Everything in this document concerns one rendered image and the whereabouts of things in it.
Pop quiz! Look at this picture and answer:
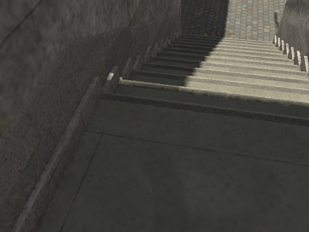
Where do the stairs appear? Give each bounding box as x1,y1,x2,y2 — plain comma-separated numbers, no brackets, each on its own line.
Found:
114,34,309,118

